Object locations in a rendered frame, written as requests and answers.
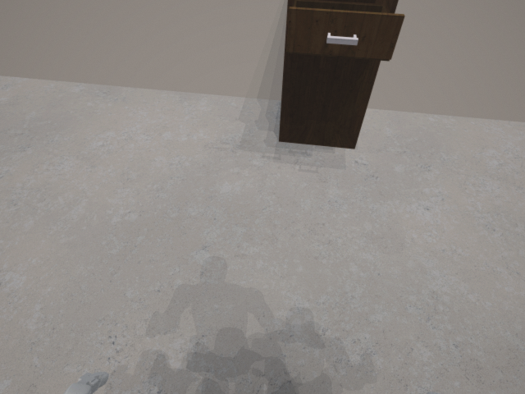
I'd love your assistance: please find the cabinet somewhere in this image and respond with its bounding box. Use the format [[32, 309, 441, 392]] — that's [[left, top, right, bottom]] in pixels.
[[279, 0, 399, 149]]

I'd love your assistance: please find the robot left hand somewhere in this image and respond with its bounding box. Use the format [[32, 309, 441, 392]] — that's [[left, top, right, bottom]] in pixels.
[[63, 372, 109, 394]]

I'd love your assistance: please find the handle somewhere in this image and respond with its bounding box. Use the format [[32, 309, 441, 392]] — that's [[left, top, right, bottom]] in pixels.
[[326, 33, 358, 45]]

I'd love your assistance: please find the drawer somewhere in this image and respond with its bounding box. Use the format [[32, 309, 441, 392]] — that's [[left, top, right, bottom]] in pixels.
[[286, 0, 405, 61]]

